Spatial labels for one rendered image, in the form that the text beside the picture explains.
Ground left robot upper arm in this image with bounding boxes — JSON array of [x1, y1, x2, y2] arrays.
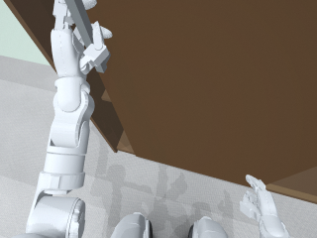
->
[[11, 195, 86, 238]]

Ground robot right thigh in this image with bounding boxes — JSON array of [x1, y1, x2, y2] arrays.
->
[[192, 218, 229, 238]]

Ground wardrobe door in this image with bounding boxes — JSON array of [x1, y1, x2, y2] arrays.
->
[[271, 167, 317, 196], [86, 0, 317, 187]]

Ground robot left hand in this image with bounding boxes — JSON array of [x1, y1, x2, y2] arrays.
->
[[51, 0, 113, 80]]

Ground robot thigh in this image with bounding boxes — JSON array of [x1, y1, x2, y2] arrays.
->
[[192, 218, 229, 238], [110, 213, 150, 238]]

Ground handle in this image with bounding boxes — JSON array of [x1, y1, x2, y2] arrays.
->
[[64, 0, 111, 73]]

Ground right robot forearm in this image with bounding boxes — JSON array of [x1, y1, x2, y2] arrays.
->
[[259, 214, 291, 238]]

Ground left robot forearm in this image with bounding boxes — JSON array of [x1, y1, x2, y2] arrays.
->
[[26, 76, 95, 234]]

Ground robot left thigh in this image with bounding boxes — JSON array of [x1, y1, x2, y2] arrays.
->
[[110, 213, 150, 238]]

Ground robot right hand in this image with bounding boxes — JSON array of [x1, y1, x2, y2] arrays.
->
[[240, 175, 279, 222]]

